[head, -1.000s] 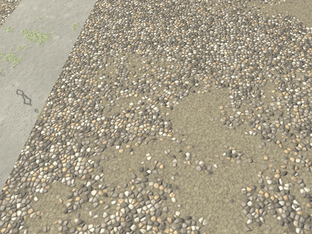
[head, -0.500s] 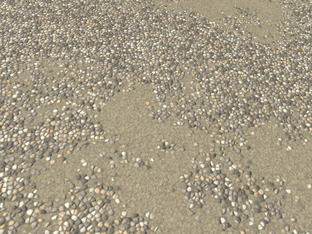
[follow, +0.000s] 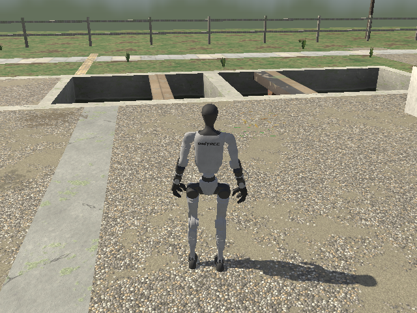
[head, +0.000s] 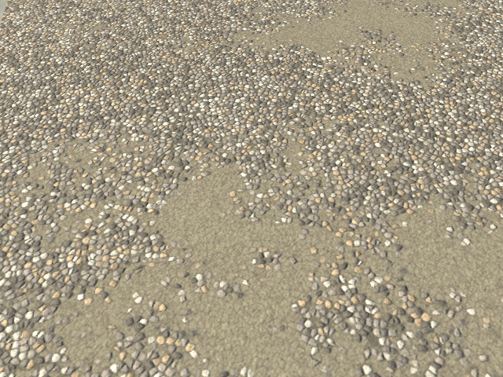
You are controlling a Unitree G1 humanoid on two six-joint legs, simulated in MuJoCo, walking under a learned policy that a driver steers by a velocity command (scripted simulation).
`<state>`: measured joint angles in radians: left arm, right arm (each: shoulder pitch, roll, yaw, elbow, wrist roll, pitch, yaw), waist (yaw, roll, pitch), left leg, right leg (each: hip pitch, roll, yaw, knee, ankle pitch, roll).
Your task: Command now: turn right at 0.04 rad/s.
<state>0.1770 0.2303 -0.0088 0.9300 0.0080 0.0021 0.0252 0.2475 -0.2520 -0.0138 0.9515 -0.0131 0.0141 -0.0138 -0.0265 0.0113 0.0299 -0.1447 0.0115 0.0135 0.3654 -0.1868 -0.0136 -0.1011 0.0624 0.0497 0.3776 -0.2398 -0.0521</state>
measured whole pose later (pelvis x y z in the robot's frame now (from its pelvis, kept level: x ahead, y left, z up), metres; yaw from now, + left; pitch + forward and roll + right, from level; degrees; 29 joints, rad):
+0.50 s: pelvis +0.04 +0.02 +0.00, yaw +0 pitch +0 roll -1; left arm 0.38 0.23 0.03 1.11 0.02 -0.02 0.02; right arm 0.26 -0.22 -0.02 1.05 -0.03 -0.02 0.01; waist 0.03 -0.01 -0.01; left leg -0.31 0.01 0.05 0.69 -0.42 0.07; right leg -0.06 0.05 0.06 0.36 -0.30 -0.06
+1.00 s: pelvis +0.27 +0.06 -0.02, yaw +1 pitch +1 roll +0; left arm -0.03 0.19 0.01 0.92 0.02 -0.04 -0.02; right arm 0.52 -0.14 0.00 1.13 -0.02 -0.10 -0.02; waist -0.06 -0.01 0.07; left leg 0.19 -0.07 0.04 0.18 -0.38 0.08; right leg -0.57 0.01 -0.13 0.61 -0.10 -0.10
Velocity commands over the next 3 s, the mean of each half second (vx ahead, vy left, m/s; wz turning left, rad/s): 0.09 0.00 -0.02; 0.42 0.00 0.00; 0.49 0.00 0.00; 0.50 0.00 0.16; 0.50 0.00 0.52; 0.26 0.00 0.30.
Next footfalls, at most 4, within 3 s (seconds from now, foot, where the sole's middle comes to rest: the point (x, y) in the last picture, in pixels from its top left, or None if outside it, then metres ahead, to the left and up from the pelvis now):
1.04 right None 0.47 0.00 -0.78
1.58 left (205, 297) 0.77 0.17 -0.78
2.14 right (256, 215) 1.08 0.00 -0.78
2.66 left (174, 183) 1.25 0.30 -0.78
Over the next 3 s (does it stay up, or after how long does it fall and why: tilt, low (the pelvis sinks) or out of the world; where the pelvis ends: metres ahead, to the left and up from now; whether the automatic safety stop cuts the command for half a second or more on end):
stays up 1.22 0.21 0.00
